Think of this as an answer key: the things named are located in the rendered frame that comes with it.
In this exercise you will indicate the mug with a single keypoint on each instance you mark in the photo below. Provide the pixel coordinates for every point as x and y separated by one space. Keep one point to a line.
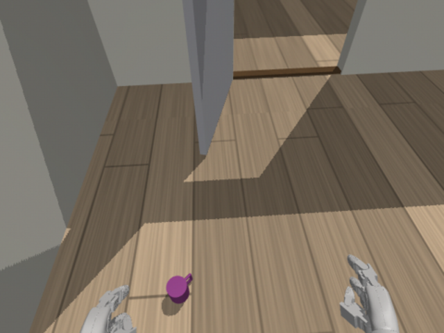
177 288

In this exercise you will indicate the left robot hand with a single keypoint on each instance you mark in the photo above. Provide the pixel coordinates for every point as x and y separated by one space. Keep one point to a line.
99 320

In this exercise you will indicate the right robot hand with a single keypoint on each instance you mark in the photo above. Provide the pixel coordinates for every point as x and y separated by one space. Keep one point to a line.
378 312

